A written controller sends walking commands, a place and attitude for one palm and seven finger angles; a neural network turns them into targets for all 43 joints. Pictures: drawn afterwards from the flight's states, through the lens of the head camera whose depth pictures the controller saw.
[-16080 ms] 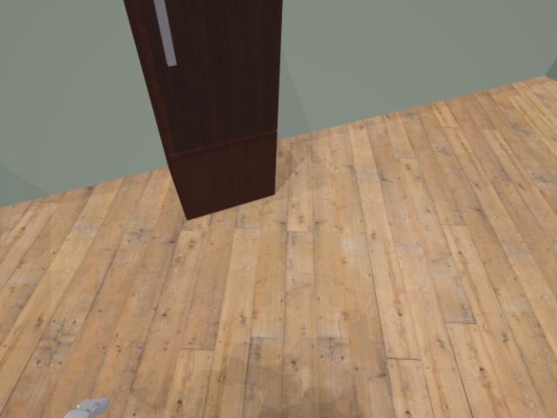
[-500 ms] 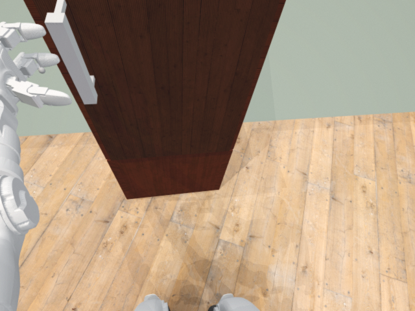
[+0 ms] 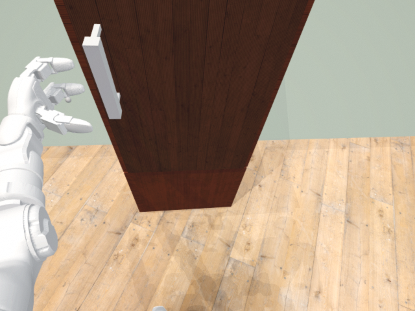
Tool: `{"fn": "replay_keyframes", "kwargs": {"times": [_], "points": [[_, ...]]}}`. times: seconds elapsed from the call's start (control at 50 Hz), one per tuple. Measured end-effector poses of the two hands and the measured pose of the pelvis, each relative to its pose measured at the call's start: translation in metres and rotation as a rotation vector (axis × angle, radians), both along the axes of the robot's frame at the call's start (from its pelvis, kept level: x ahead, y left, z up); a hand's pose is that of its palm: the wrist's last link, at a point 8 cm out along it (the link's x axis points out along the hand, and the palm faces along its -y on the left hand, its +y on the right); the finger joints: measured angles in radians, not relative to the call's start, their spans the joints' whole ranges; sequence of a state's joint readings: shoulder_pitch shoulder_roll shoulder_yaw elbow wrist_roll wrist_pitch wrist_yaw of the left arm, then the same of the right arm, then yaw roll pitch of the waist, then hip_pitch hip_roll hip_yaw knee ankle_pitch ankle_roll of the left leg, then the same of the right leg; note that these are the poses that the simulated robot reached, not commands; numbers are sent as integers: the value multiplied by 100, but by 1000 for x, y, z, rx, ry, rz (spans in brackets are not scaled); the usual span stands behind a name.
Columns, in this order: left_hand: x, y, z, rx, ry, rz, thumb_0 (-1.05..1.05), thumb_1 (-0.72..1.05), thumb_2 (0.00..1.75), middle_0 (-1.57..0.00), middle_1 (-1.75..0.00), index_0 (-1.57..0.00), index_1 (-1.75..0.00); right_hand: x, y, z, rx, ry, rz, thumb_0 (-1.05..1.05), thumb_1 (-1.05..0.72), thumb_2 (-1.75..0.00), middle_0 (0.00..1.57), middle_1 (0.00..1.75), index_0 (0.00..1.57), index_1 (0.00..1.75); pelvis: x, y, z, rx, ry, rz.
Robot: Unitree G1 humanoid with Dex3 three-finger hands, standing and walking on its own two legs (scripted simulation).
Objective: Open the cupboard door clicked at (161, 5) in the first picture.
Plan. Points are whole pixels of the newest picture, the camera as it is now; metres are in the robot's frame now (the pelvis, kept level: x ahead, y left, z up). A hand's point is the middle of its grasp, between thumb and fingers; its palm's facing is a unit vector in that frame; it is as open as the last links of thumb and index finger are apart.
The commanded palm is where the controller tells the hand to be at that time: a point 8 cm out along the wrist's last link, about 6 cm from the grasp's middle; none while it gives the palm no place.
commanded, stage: move the hooked fingers beside the handle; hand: left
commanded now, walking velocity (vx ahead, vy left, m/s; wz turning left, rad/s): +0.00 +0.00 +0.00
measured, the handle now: (107, 75) +0.54 +0.18 +0.12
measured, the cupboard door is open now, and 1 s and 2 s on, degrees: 0 0 0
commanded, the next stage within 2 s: slide the fingers in behind the handle in 0.70 s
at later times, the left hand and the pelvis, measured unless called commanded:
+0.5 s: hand (80, 91) +0.49 +0.22 +0.13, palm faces +0.07 -1.00 +0.00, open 14.0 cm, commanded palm +0.47 +0.27 +0.12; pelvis -0.03 +0.00 -0.01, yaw +0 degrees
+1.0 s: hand (77, 94) +0.49 +0.22 +0.12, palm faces +0.03 -1.00 +0.00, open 14.0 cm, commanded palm +0.47 +0.26 +0.12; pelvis -0.01 +0.00 +0.00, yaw +0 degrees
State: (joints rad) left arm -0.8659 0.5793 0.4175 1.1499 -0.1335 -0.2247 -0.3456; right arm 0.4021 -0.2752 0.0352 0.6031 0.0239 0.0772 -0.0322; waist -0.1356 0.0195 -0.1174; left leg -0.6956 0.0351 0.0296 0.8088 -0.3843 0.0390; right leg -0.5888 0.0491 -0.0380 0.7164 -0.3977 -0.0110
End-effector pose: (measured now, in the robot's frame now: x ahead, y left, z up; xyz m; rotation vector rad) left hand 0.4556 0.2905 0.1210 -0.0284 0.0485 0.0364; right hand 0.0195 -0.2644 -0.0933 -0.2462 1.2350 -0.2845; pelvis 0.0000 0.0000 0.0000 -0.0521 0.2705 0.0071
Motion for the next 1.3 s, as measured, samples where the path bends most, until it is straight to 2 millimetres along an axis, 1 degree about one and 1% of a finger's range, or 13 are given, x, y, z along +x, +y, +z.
{"fn": "replay_keyframes", "kwargs": {"times": [0.1, 0.22, 0.32, 0.42, 0.56, 0.66, 0.72, 0.78, 0.94, 1.02, 1.12, 1.22, 1.3], "points": [[-9, 2, 2, 22, -40, 21, -2, -50, 30, -30, -120, -30, -120, 7, 1, 0, -2, -27, 26, 1, -91, -90, 20, 30, 20, 30, -6, 0, -1, -2, -13, 10], [-9, -6, 9, 29, -47, -1, -2, -50, 30, -30, -120, -30, -120, -3, 1, -4, -9, -11, 36, 1, -91, -90, 20, 30, 20, 30, -16, 1, -4, -6, -17, 27], [-3, -18, 7, 22, -10, -12, -2, -50, 30, -30, -120, -30, -120, -23, 0, -5, -12, 12, 21, 1, -91, -90, 20, 30, 20, 30, -23, 1, -5, -5, -12, 27], [7, -25, 1, 13, 3, 8, -2, -50, 30, -30, -120, -30, -120, -52, -1, -5, -19, 52, -11, 1, -91, -90, 20, 30, 20, 30, -29, -1, -7, -3, 4, 16], [16, -18, 11, 52, -51, 25, -2, -50, 30, -30, -120, -30, -120, -91, -2, -2, -21, 137, -76, 1, -91, -90, 20, 30, 20, 30, -28, -4, -9, -4, 25, -4], [15, -11, 5, 29, 15, 12, -2, -50, 30, -30, -120, -30, -120, -103, -1, 0, -18, 181, -100, 1, -91, -90, 20, 30, 20, 30, -23, -5, -7, -5, 24, -7], [13, -9, 1, 40, 20, 9, -2, -50, 30, -30, -120, -30, -120, -100, -2, 2, -19, 183, -95, 1, -91, -90, 20, 30, 20, 30, -21, -5, -6, -5, 26, -6], [12, -8, 2, 34, -11, 13, -2, -50, 30, -30, -120, -30, -120, -92, -3, 2, -21, 175, -83, 1, -91, -90, 20, 30, 20, 30, -19, -5, -6, -6, 25, -4], [14, -9, 3, 27, -25, 0, -2, -50, 30, -30, -120, -30, -120, -53, -7, 1, -29, 99, -46, 1, -91, -90, 20, 30, 20, 30, -12, -3, -5, -9, 27, 4], [13, -15, 1, 25, -15, -12, -2, -50, 30, -30, -120, -30, -120, -32, -5, -1, -19, 60, -23, 1, -91, -90, 20, 30, 20, 30, -8, -2, -4, -8, 21, 8], [11, -30, 3, 19, -38, -20, -2, -50, 30, -30, -120, -30, -120, -13, -1, -5, 5, 19, 4, 1, -91, -90, 20, 30, 20, 30, -6, -1, -4, -5, 13, 11], [12, -44, -1, 17, -14, -12, -2, -50, 30, -30, -120, -30, -120, -4, 4, -9, 29, -5, 16, 1, -91, -90, 20, 30, 20, 30, -7, -2, -5, 0, 5, 13], [13, -52, -2, 29, -16, 1, -2, -50, 30, -30, -120, -30, -120, -8, 5, -12, 41, -7, 13, 1, -91, -90, 20, 30, 20, 30, -9, -4, -6, 4, 5, 11]]}}
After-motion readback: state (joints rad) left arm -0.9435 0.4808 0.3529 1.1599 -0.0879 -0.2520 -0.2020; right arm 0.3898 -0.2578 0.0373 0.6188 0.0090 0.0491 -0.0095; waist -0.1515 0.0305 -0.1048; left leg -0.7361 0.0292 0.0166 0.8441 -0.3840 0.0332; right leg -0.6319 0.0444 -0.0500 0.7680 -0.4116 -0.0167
